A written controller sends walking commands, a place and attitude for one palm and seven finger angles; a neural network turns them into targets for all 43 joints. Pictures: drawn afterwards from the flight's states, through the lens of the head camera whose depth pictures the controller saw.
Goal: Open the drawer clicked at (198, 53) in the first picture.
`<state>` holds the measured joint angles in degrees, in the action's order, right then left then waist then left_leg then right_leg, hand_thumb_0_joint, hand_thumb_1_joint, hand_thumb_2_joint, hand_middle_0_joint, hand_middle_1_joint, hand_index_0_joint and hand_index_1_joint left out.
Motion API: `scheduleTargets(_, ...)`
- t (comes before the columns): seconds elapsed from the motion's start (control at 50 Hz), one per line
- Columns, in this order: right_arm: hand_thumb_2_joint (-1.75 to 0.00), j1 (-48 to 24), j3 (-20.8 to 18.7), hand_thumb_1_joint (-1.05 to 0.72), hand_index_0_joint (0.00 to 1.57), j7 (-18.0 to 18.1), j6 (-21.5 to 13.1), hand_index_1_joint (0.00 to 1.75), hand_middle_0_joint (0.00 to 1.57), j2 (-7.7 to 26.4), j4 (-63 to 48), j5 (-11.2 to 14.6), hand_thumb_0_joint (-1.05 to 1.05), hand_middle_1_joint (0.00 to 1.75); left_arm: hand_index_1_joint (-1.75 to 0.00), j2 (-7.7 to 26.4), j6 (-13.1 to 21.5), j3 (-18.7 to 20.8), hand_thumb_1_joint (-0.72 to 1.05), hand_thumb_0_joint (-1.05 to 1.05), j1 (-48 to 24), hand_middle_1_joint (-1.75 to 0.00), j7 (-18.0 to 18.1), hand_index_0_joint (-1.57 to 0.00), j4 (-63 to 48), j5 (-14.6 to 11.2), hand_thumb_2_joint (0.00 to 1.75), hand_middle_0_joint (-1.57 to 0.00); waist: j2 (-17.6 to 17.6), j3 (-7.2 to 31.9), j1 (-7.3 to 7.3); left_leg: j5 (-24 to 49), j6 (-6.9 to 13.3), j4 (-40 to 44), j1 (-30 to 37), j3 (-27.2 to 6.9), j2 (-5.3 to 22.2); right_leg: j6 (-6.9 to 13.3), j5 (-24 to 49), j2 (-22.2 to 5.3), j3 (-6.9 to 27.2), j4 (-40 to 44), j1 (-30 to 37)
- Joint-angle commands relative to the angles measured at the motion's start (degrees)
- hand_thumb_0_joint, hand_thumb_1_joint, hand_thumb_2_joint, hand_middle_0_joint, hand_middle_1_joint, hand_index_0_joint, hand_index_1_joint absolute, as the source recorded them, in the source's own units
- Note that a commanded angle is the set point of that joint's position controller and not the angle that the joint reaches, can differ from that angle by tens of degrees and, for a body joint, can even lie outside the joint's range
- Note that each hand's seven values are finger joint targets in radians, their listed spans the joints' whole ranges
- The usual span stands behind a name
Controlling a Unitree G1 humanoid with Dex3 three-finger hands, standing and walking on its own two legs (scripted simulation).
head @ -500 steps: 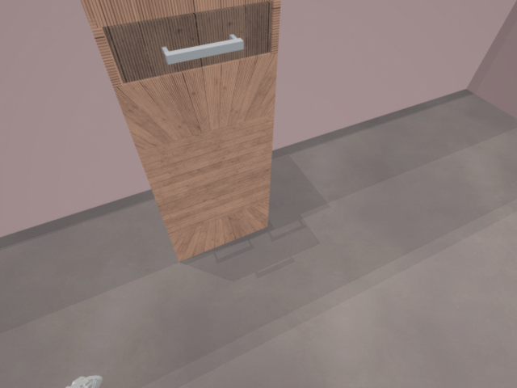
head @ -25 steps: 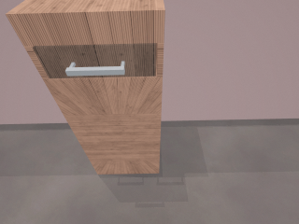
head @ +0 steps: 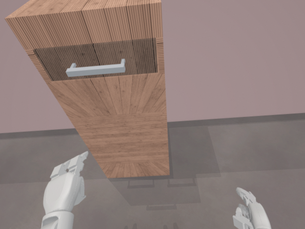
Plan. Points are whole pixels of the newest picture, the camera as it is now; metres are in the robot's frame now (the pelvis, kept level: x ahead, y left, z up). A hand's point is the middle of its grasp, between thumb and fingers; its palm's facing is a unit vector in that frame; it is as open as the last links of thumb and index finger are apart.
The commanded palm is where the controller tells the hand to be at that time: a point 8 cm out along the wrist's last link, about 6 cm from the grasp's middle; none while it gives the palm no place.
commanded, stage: raise the hand with hooked fingers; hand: left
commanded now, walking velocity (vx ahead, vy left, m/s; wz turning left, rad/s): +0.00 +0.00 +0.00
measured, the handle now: (97, 66) +0.56 +0.22 +0.15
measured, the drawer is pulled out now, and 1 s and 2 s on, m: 0.00 0.00 0.00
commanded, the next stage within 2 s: move the hooked fingers above the handle in 1.72 s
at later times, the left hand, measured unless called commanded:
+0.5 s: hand (62, 175) +0.23 +0.24 +0.07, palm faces +0.12 -0.14 -0.98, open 10.6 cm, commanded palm +0.19 +0.25 +0.12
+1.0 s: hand (30, 130) +0.28 +0.28 +0.18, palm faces +0.19 -0.06 -0.98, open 13.3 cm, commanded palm +0.24 +0.28 +0.24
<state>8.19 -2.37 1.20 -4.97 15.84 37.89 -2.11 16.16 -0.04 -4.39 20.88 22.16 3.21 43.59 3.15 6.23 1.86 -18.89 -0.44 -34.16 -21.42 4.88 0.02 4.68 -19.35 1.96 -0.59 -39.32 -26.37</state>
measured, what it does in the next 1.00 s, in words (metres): stands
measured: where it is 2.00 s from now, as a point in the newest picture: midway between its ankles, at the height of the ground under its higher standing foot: outside the picture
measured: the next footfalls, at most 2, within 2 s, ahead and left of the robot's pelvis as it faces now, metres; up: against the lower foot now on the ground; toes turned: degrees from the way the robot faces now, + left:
none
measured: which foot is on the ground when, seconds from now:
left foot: down 0.00-1.00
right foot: down 0.00-1.00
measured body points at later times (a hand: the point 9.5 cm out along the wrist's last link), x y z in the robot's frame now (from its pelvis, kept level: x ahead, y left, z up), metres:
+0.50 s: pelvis -0.01 +0.03 +0.01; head -0.02 -0.01 +0.46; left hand +0.22 +0.24 +0.12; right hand +0.21 -0.15 -0.09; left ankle -0.02 +0.13 -0.72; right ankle +0.00 -0.06 -0.72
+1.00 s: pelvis -0.01 +0.05 +0.02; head -0.02 +0.00 +0.47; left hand +0.27 +0.28 +0.23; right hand +0.23 -0.15 -0.07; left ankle -0.02 +0.13 -0.72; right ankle +0.00 -0.06 -0.72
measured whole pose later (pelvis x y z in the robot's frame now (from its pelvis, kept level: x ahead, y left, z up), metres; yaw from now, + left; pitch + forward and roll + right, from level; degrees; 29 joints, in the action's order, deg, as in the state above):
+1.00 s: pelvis -0.01 +0.05 +0.02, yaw +2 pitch -3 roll +0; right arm 1.8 1.9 -0.2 7.2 14.8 36.5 1.1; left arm 29.2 -11.8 -5.2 -7.8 -2.0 -8.0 50.8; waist 6.0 -1.1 5.6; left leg -12.6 2.9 -21.8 -5.9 1.6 -3.2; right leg 0.9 -12.2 -0.3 -1.3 -24.3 -8.8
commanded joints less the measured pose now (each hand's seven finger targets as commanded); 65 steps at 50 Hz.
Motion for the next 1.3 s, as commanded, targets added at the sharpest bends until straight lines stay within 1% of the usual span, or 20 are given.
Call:
scheduleTargets(0.0, -0.9, -11.3, -0.68, -0.9, 0.2, -4.54, 4.32, 0.3, 0.2, 4.35, -13.61, -0.29, 0.0, 0.3, -0.51, 4.68, 0.39, 0.53, 0.57, 0.0, 13.21, -0.51, 3.3, -0.22, -8.46, 15.18, 0.76, -0.22, -15.62, 3.83, 6.56, 8.73, 1.57, -1.31, -12.0, -3.1, -3.97, -1.24, 15.45, -3.84, 11.64, 4.85, 9.56)
scheduleTargets(0.08, -0.9, -12.88, -0.21, -0.9, 0.2, -4.16, 6.95, 0.3, 0.2, 2.49, -15.44, 0.04, 0.0, 0.3, -0.57, 11.13, -1.89, 5.09, 0.48, 0.0, 1.06, -0.57, 6.06, -0.23, -17.52, 20.53, 0.72, -0.23, -4.03, 9.87, 5.85, 8.86, 2.02, -2.92, -7.04, -3.12, -5.05, -0.87, 9.92, -2.21, 12.27, 4.34, 9.39)
scheduleTargets(0.12, -0.9, -12.31, -0.49, -0.9, 0.2, -2.79, 7.42, 0.3, 0.2, 1.91, -15.47, -0.35, 0.0, 0.3, -0.6, 9.92, -3.78, 4.08, 0.43, 0.0, -5.95, -0.6, 7.08, -0.23, -17.43, 19.84, 0.7, -0.23, -2.5, 9.97, 3.47, 7.38, 2.59, -3.52, -3.83, -3.62, -4.91, -1.16, 9.22, -1.98, 12.18, 5.78, 7.54)
scheduleTargets(0.18, -0.9, -13.25, 0.08, -0.9, 0.2, -0.82, 7.73, 0.3, 0.2, 1.63, -14.79, -1.13, 0.0, 0.3, -0.64, 12.37, -4.02, 4.33, 0.36, 0.0, -19.53, -0.64, 7.04, -0.24, -21.76, 18.49, 0.67, -0.24, -2.66, 10.23, 0.67, 6.55, 3.27, -4.01, 0.13, -4.9, -4.77, -1.83, 8.12, -2.1, 11.78, 7.64, 6.91)
scheduleTargets(0.24, -0.9, -13.78, 0.71, -0.9, 0.2, -0.12, 7.1, 0.3, 0.2, 1.4, -13.77, -1.32, 0.0, 0.3, -0.69, 9.97, -3.77, 0.92, 0.29, 0.0, -21.47, -0.69, 4.36, -0.24, -19.07, 16.82, 0.64, -0.24, -0.99, 7.08, 0.08, 6.2, 3.33, -2.23, 4.2, -5.05, -4.21, -2.16, 6.19, -2.19, 8.75, 9.52, 5.49)
scheduleTargets(0.28, -0.9, -14.63, 1.25, -0.9, 0.2, 0.27, 7.11, 0.3, 0.2, 1.29, -13.58, -1.11, 0.0, 0.3, -0.72, 9.72, -4.67, -0.22, 0.25, 0.0, -22.56, -0.72, 1.58, -0.25, -18.74, 15.39, 0.62, -0.25, -0.76, 6.72, 0.45, 6.62, 3.31, -0.33, 5.6, -5.1, -3.71, -2.26, 6.02, -2.24, 7.72, 10.56, 6.78)
scheduleTargets(0.34, -0.9, -14.32, 1.79, -0.9, 0.2, -0.18, 7.75, 0.3, 0.2, 1.21, -12.84, -0.59, 0.0, 0.3, -0.76, 9.03, -6.64, -1.44, 0.18, 0.0, -18.84, -0.76, -3.32, -0.25, -17.6, 14.81, 0.59, -0.25, -1.73, 4.3, 2.35, 8.83, 2.69, 3.44, 5.84, -5.1, -2.7, -2.11, 8.27, -2.07, 5.42, 10.95, 9.63)
scheduleTargets(0.38, -0.9, -14.47, 2.12, -0.9, 0.2, -0.59, 8.23, 0.3, 0.2, 1.41, -13.07, -0.09, 0.0, 0.3, -0.8, 9.98, -7.92, 0.08, 0.13, 0.0, -16.22, -0.8, -6.16, -0.25, -17.29, 14.2, 0.57, -0.25, -3.67, 3.66, 3.46, 10.21, 2.44, 5.58, 5.5, -5.15, -2.11, -2.01, 9.37, -1.88, 4.67, 11.38, 12.83)
scheduleTargets(0.46, -0.9, -14.41, 2.79, -0.9, 0.2, -1.31, 8.96, 0.3, 0.2, 1.44, -13.27, 0.59, 0.0, 0.3, -0.86, 12.08, -8.84, 2.0, 0.04, 0.0, -17.16, -0.86, -9.14, -0.26, -20.13, 14.33, 0.53, -0.26, -3.77, 2.28, 4.66, 12.09, 2.16, 9.07, 5.7, -5.41, -1.29, -1.88, 10.87, -1.65, 3.01, 11.71, 16.69)
scheduleTargets(0.48, -0.9, -14.72, 2.79, -0.9, 0.2, -1.23, 8.99, 0.3, 0.2, 1.71, -13.29, 0.65, 0.0, 0.3, -0.87, 14.24, -9.08, 4.43, 0.01, 0.0, -17.68, -0.87, -9.29, -0.26, -20.15, 14.31, 0.52, -0.26, -4.51, 2.43, 5.13, 12.32, 2.13, 9.9, 5.54, -5.6, -1.03, -1.8, 10.8, -1.42, 3.18, 11.95, 18.17)
scheduleTargets(0.52, -0.9, -14.69, 2.66, -0.9, 0.2, -1.26, 9.05, 0.3, 0.2, 1.75, -12.88, 0.85, 0.0, 0.3, -0.9, 14.63, -8.92, 4.41, -0.03, 0.0, -21.04, -0.9, -9.5, -0.27, -22.66, 14.48, 0.5, -0.27, -1.39, 3.9, 5.06, 13.05, 2.07, 10.58, 7.22, -5.52, -1.16, -1.7, 11.38, -1.66, 3.36, 12.23, 19.33)
scheduleTargets(0.62, -0.9, -14.6, 2.07, -0.9, 0.2, -1.05, 8.75, 0.3, 0.2, 2.51, -11.48, 1.57, 0.0, 0.3, -0.98, 16.4, -9.06, 5.15, -0.15, 0.0, -27.66, -0.98, -10.44, -0.27, -24.63, 12.4, 0.45, -0.27, 0.51, 4.86, 4.55, 15.92, 1.98, 12.18, 10.65, -6.28, -1.06, -1.62, 13.28, -1.65, 2.69, 13.47, 20.66)
scheduleTargets(0.72, -0.9, -14.64, 1.83, -0.9, 0.2, -0.9, 8.57, 0.3, 0.2, 3.26, -10.26, 2.4, 0.0, 0.3, -1.05, 17.5, -9.85, 4.22, -0.27, 0.0, -33.69, -1.05, -13.78, -0.28, -23.72, 10.7, 0.4, -0.28, -1.38, 3.29, 3.87, 17.26, 1.72, 14.08, 12.52, -6.99, -0.71, -1.89, 13.42, -1.62, 1.29, 14.98, 20.7)
scheduleTargets(0.76, -0.9, -15.18, 2.02, -0.9, 0.2, -0.85, 8.77, 0.3, 0.2, 3.52, -10.14, 2.59, 0.0, 0.3, -1.08, 18.74, -10.33, 4.22, -0.31, 0.0, -36.45, -1.08, -15.47, -0.29, -24.03, 10.58, 0.38, -0.29, 0.32, 3.81, 3.92, 18.01, 1.48, 14.8, 13.5, -7.1, -0.67, -1.87, 13.94, -1.67, 1.01, 15.39, 21.42)
scheduleTargets(0.92, -0.9, -15.63, 2.77, -0.9, 0.2, -1.31, 9.41, 0.3, 0.2, 4.07, -9.88, 3.07, 0.0, 0.3, -1.2, 25.14, -11.71, 8.6, -0.5, 0.0, -44.8, -1.2, -22.09, -0.3, -22.11, 8.19, 0.3, -0.3, -0.97, 5.67, 4.39, 22.98, 1.36, 15.47, 14.51, -6.45, -1.13, -2.05, 19.31, -1.77, 1.09, 16.34, 25.74)
scheduleTargets(1.08, -0.9, -16.63, 3.7, -0.9, 0.2, -1.27, 9.52, 0.3, 0.2, 4.68, -11.02, 3.94, 0.0, 0.3, -1.2, 29.04, -12.92, 10.2, -0.5, 0.0, -54.57, -1.2, -28.64, -0.3, -18.39, 5.72, 0.3, -0.3, -0.37, 4.99, 3.46, 19.81, 1.77, 14.81, 14.12, -5.95, -1.54, -2.34, 17.82, -1.86, 1.42, 17.41, 24.43)
scheduleTargets(1.1, -0.9, -15.7, 3.77, -0.9, 0.2, -1.37, 9.44, 0.3, 0.2, 4.61, -10.59, 3.72, 0.0, 0.3, -1.2, 29.98, -12.56, 10.15, -0.5, 0.0, -57.16, -1.2, -29.45, -0.3, -18.95, 5.95, 0.3, -0.3, -1.65, 6.91, 3.59, 20.34, 1.66, 14.87, 14.23, -6.0, -1.68, -2.49, 17.85, -2.28, 0.92, 17.05, 25.4)
scheduleTargets(1.2, -0.9, -15.33, 3.87, -0.9, 0.2, -1.41, 8.53, 0.3, 0.2, 5.07, -10.93, 3.81, 0.0, 0.3, -1.2, 33.97, -11.33, 11.95, -0.5, 0.0, -64.89, -1.2, -32.34, -0.3, -18.76, 5.18, 0.3, -0.3, 0.53, 9.89, 3.61, 21.35, 1.68, 14.04, 14.6, -6.34, -2.01, -2.37, 18.58, -2.68, 1.07, 16.56, 25.85)
scheduleTargets(1.22, -0.9, -15.07, 3.68, -0.9, 0.2, -1.34, 8.49, 0.3, 0.2, 5.22, -10.68, 3.88, 0.0, 0.3, -1.2, 34.34, -11.17, 12.07, -0.5, 0.0, -65.71, -1.2, -32.71, -0.3, -17.68, 4.92, 0.3, -0.3, 0.9, 9.31, 3.42, 22.24, 1.71, 13.81, 14.79, -6.33, -1.96, -2.3, 19.47, -2.59, 1.03, 16.49, 25.1)
scheduleTargets(1.28, -0.9, -14.48, 3.35, -0.9, 0.2, -1.88, 8.75, 0.3, 0.2, 5.57, -11.6, 4.6, 0.0, 0.3, -1.2, 31.41, -11.8, 11.41, -0.5, 0.0, -57.48, -1.2, -35.11, -0.3, -11.88, 3.38, 0.3, -0.3, -3.65, 6.42, 3.77, 21.44, 1.81, 13.44, 12.59, -5.74, -1.72, -2.59, 20.42, -2.5, 0.95, 16.52, 24.4)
